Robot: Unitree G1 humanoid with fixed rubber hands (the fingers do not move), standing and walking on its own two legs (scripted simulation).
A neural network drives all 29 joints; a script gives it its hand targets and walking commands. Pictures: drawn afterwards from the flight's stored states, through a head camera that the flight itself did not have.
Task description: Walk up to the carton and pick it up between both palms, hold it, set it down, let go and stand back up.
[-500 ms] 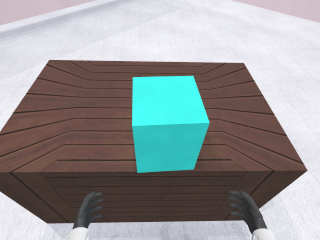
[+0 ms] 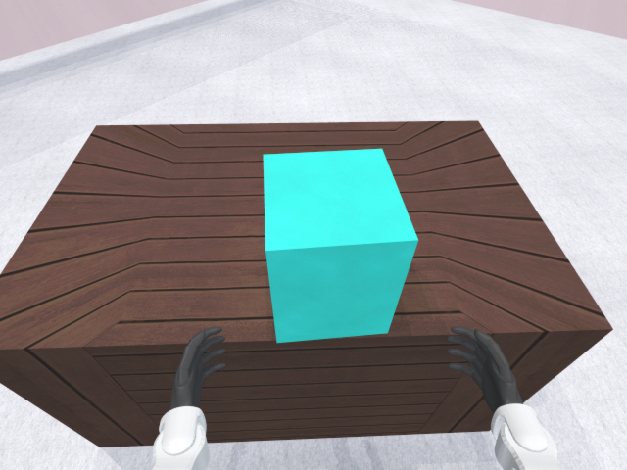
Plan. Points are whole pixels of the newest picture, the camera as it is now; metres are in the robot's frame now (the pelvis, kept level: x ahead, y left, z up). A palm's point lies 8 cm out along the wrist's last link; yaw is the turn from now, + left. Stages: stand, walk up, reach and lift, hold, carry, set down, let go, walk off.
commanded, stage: reach and lift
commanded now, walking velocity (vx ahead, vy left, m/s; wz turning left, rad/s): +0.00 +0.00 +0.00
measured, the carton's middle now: (328, 247) +0.47 +0.01 -0.01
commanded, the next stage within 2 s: none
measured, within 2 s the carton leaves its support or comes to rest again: neither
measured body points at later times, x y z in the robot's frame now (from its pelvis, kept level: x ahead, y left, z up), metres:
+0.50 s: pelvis -0.01 -0.02 +0.00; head +0.00 -0.01 +0.45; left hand +0.32 +0.19 +0.01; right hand +0.33 -0.22 +0.01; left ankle -0.05 +0.11 -0.73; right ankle +0.02 -0.11 -0.74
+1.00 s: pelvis -0.01 -0.02 +0.00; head +0.01 -0.02 +0.45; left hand +0.38 +0.20 +0.07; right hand +0.41 -0.20 +0.07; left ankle -0.05 +0.11 -0.73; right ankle +0.02 -0.11 -0.73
